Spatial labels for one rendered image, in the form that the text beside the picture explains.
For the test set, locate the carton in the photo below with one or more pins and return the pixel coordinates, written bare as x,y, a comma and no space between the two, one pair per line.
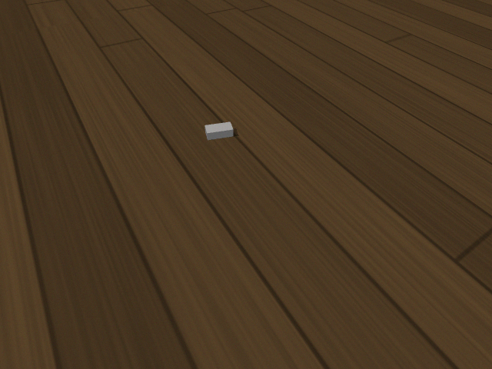
220,130

